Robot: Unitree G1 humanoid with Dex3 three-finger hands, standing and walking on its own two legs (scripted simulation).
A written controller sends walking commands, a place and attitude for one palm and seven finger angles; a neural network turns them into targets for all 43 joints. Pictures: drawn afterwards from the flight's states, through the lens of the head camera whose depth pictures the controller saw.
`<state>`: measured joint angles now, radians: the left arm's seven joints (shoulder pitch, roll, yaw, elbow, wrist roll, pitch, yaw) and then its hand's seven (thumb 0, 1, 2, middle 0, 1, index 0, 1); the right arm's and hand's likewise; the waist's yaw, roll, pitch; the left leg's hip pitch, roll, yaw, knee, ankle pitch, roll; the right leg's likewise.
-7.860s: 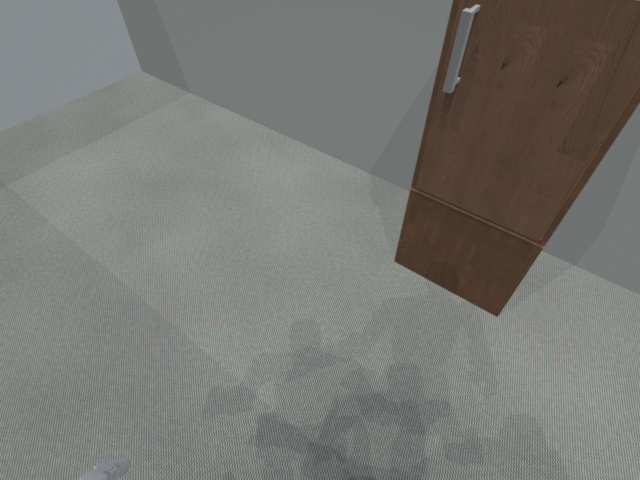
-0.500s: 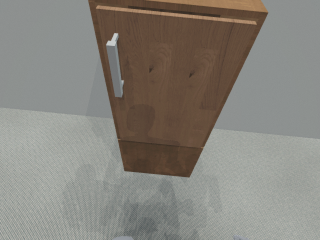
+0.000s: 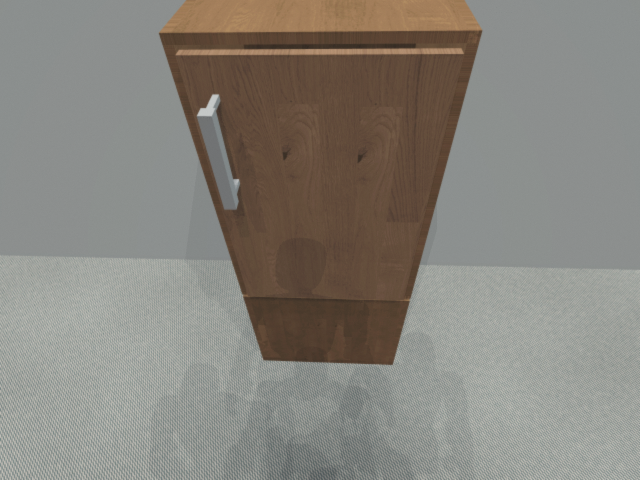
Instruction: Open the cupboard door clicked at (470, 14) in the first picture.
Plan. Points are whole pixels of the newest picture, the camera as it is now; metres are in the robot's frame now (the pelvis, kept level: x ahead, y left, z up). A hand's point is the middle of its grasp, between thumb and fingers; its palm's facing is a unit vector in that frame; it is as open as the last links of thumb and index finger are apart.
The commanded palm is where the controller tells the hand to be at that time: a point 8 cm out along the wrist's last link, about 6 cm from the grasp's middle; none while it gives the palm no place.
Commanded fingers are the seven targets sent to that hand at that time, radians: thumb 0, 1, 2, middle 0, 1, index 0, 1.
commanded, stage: look again from close up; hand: left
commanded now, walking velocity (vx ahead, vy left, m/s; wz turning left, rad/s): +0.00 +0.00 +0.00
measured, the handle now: (223, 155) +0.55 +0.18 +0.11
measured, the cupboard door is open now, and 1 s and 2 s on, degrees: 0 0 0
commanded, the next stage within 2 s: raise the hand with hooked fingers in 0.58 s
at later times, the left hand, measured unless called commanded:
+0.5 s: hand out of the picture +0.07 +0.20 -0.17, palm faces -0.03 -0.97 -0.23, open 7.4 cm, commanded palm none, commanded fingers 0.00 0.90 0.90 -0.20 -0.30 -0.20 -0.30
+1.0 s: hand (172, 417) +0.20 +0.19 -0.01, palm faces -0.02 -1.00 -0.07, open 8.1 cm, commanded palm +0.15 +0.27 -0.02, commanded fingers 0.00 0.50 0.73 -0.23 -0.56 -0.23 -0.56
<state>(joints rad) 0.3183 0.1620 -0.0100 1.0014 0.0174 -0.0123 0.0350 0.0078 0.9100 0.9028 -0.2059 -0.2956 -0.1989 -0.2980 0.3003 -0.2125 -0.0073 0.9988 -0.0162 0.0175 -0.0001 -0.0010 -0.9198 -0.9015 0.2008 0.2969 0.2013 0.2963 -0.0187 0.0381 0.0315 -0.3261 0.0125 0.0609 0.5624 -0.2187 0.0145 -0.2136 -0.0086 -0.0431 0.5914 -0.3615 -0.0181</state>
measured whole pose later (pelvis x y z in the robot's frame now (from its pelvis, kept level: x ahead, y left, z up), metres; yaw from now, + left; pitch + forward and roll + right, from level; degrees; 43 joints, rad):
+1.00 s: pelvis -0.01 -0.01 -0.05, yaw +1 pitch +10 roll +0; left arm 0.33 0.22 0.22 0.20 -0.26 -0.53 -0.37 0.01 0.73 0.82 -0.22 -0.41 -0.21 -0.42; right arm 0.15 -0.22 -0.04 0.62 0.02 -0.22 -0.01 0.01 -0.90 -0.90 0.21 0.30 0.21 0.30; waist -0.01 0.00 -0.12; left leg -0.76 0.03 0.04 0.94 -0.35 0.00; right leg -0.64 -0.01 -0.06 0.98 -0.52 -0.03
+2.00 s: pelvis -0.01 +0.03 -0.01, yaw +2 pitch +2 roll -3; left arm 0.03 0.41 0.37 0.18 -0.35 -0.11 -0.44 -0.01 -0.42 0.34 -0.30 -1.14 -0.29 -1.15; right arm 0.23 -0.25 0.07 0.57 0.06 -0.23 -0.10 0.01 -0.90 -0.90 0.21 0.30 0.21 0.30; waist 0.02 0.04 -0.04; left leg -0.49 0.01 0.02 0.72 -0.27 0.05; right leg -0.32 -0.01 -0.07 0.66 -0.37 0.01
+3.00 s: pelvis -0.01 +0.00 +0.00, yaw +2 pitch +1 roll -1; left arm -0.15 0.45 0.43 0.38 -0.36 -0.05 -0.51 -0.01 -0.50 0.30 -0.31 -1.20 -0.30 -1.20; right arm 0.26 -0.28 0.06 0.60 0.08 -0.21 -0.13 0.01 -0.90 -0.90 0.20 0.30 0.21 0.30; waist 0.02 0.05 -0.04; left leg -0.41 0.03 0.01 0.62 -0.22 0.01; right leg -0.26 0.02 -0.08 0.59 -0.35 -0.02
